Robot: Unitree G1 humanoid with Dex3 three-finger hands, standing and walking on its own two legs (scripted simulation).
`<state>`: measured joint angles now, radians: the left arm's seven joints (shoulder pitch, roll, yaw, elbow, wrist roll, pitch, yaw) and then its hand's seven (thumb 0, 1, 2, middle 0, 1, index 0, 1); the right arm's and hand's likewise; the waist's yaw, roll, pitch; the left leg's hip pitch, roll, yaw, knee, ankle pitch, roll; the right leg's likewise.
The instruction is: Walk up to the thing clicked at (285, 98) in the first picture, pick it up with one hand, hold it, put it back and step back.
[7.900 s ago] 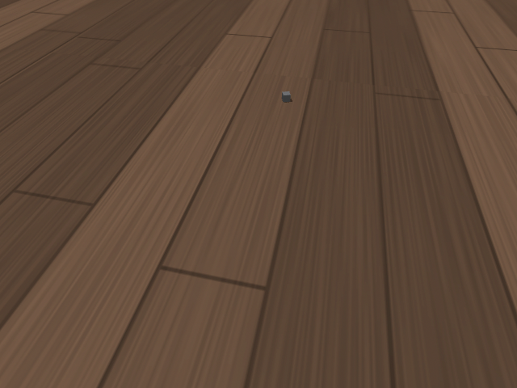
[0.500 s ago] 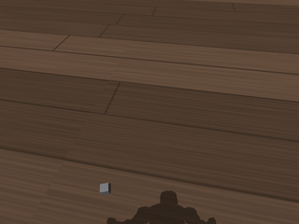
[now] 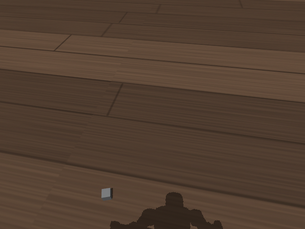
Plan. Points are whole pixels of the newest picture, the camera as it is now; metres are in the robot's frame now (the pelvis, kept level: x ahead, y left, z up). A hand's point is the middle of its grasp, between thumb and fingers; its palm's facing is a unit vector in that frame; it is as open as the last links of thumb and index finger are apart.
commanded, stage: stand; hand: left
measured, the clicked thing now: (106, 194) +0.49 +0.33 -0.76
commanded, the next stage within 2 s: walk up in 1.84 s
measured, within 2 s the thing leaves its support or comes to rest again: neither
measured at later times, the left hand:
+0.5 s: hand out of the picture +0.09 +0.25 -0.15, palm faces -0.02 -0.94 -0.34, open 7.4 cm
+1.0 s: hand out of the picture +0.07 +0.26 -0.15, palm faces -0.02 -0.94 -0.35, open 7.4 cm
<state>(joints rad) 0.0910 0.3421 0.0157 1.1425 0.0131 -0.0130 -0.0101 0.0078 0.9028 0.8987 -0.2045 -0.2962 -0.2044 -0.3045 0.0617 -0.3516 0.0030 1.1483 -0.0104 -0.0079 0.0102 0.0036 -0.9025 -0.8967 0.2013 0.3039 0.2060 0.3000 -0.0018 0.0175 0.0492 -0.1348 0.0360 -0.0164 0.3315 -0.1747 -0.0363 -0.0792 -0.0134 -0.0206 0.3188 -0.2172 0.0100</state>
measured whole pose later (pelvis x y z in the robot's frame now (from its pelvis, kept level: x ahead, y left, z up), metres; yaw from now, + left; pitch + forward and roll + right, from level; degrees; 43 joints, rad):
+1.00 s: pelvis +0.00 +0.00 +0.00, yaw +0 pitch -2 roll +0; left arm 0.12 0.35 0.01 1.13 0.02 -0.01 -0.01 0.01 0.90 0.90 -0.20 -0.30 -0.20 -0.30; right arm 0.10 -0.35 0.00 1.14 -0.01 -0.01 0.01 0.00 -0.90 -0.90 0.20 0.30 0.21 0.30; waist 0.00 0.01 0.04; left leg -0.12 0.03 -0.01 0.32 -0.16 -0.03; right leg -0.06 -0.02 -0.02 0.31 -0.21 0.02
